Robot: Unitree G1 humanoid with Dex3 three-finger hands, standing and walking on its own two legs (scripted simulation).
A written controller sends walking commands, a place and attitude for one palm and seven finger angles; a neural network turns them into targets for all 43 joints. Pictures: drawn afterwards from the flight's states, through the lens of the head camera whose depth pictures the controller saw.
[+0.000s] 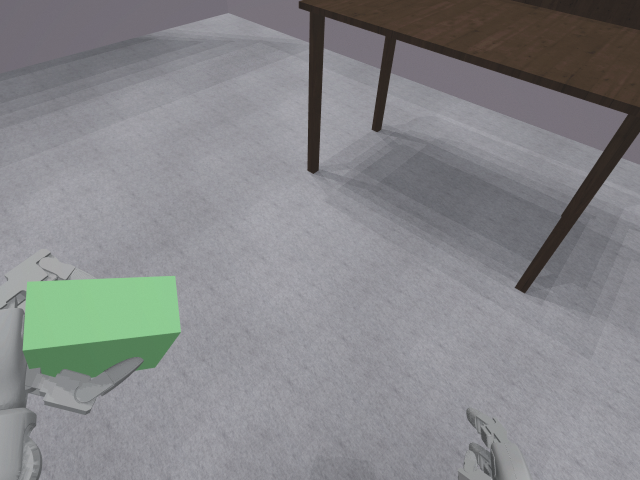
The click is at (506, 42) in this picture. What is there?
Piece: table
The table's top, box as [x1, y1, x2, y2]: [299, 0, 639, 117]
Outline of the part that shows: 299,1 300,8 639,117 639,30 511,0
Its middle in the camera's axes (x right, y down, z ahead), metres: +0.61 -0.79 +1.42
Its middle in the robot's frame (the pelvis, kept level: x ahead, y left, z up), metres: +1.63 -0.51 +0.02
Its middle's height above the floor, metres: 0.79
